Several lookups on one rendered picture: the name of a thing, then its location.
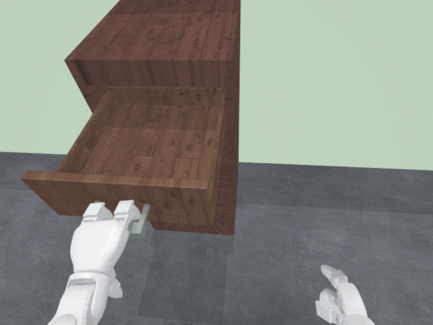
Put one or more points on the cabinet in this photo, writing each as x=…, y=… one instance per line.
x=171, y=43

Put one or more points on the robot left forearm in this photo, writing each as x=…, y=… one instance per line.
x=84, y=300

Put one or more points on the handle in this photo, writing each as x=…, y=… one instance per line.
x=138, y=229

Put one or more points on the robot left hand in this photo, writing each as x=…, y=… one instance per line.
x=99, y=241

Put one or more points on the drawer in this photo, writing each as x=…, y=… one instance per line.
x=160, y=146

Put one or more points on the robot right hand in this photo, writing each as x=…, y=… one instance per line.
x=332, y=306

